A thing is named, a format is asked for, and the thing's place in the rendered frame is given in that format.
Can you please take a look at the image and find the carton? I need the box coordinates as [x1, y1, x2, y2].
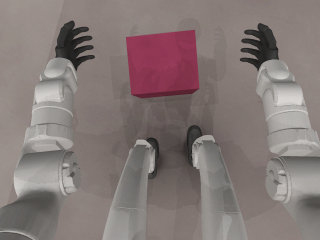
[126, 30, 200, 99]

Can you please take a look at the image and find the left robot forearm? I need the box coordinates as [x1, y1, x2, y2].
[13, 57, 78, 196]

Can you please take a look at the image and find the robot left upper arm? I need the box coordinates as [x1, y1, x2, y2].
[0, 149, 82, 240]

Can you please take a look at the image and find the robot left shin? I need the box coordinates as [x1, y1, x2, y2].
[129, 139, 153, 173]

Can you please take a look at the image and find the robot right thigh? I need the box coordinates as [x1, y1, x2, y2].
[192, 140, 248, 240]

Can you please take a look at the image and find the right robot forearm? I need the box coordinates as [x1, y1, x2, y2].
[255, 59, 320, 157]

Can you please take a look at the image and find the robot right hand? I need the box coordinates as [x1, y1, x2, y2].
[240, 23, 279, 71]

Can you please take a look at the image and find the robot right upper arm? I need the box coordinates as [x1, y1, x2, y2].
[265, 156, 320, 240]

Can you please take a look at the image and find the robot left hand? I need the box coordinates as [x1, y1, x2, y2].
[55, 20, 95, 71]

